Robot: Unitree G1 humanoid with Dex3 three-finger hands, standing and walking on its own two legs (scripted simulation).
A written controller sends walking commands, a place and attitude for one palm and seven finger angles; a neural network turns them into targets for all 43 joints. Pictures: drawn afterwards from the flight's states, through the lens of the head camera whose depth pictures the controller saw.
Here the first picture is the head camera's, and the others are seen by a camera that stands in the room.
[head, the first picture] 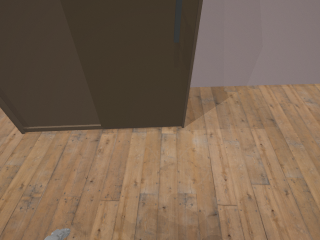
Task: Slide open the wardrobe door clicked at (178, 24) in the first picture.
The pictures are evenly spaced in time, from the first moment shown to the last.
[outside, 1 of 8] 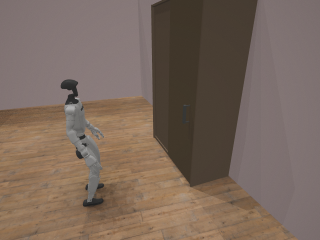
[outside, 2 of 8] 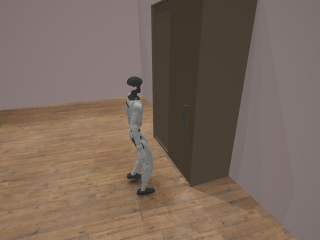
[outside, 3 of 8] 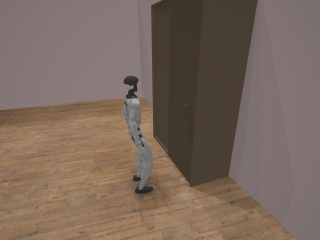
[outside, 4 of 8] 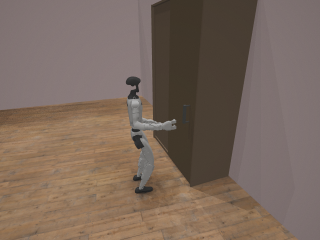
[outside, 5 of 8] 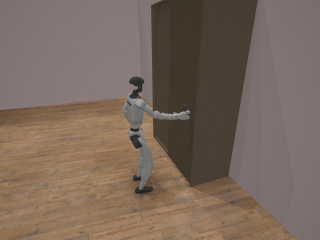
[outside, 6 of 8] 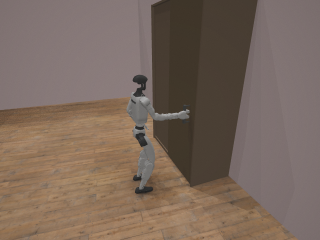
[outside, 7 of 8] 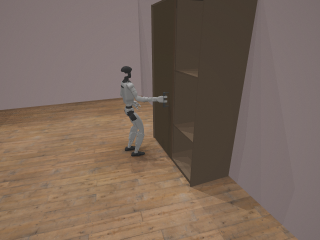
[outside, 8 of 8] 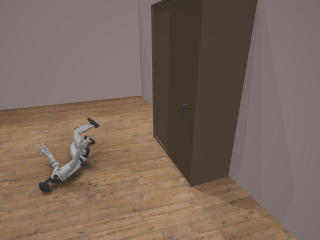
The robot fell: yes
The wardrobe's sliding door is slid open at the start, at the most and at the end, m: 0.00 0.56 0.02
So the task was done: no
